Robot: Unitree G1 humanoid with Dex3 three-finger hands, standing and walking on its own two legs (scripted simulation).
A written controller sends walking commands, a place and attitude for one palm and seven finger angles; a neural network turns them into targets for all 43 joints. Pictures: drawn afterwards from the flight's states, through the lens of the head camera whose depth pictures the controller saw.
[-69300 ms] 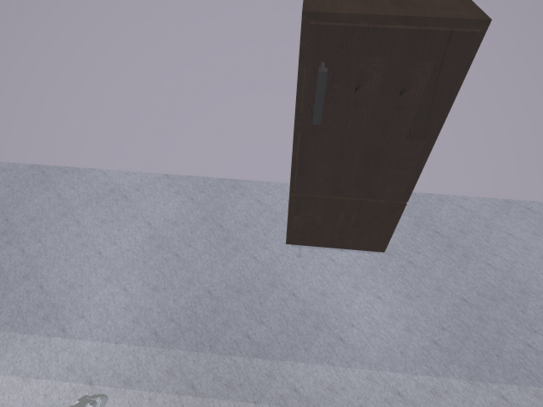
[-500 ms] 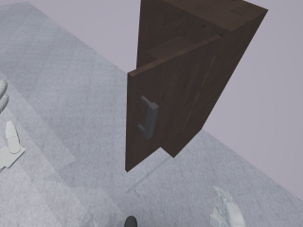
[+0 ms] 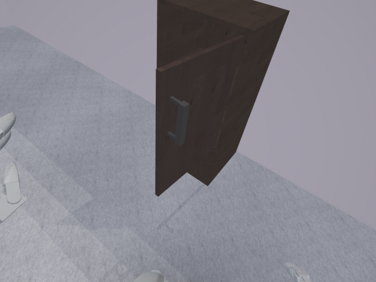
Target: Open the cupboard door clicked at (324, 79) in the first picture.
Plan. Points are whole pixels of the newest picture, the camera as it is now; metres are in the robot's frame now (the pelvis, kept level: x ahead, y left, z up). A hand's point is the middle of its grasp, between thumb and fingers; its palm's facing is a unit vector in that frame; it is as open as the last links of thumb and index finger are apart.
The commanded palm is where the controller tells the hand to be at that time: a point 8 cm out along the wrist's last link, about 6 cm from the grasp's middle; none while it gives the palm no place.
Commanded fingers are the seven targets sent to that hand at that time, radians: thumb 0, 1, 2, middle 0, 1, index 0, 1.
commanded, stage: stop stepping back and stand still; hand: left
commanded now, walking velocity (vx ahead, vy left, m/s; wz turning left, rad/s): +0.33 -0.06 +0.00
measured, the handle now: (176, 121) +0.56 +0.07 +0.02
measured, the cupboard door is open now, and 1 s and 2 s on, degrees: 85 85 85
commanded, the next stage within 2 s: let the arm hang, fingers relaxed in 0.84 s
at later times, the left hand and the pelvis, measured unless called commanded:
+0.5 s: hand out of the picture +0.12 +0.31 +0.17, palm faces +0.51 -0.72 -0.47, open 7.4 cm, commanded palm +0.06 +0.33 +0.18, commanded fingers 0.00 0.90 0.90 -0.20 -0.30 -0.20 -0.30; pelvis -0.05 +0.02 -0.01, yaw +5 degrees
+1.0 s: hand out of the picture +0.15 +0.32 +0.10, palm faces +0.34 -0.76 -0.56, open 7.4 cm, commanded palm none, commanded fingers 0.00 0.90 0.90 -0.20 -0.30 -0.20 -0.30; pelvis -0.02 +0.04 +0.00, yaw +6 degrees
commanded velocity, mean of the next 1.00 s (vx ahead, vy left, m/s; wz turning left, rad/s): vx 0.08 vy -0.04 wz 0.00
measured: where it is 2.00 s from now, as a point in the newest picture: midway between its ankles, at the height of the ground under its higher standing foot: outside the picture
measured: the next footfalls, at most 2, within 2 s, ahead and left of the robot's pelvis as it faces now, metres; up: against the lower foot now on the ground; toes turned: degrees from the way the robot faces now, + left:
left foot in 0.14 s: +0.03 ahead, +0.17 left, -0.01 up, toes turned +7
right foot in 0.44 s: -0.01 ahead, -0.06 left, -0.01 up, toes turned +3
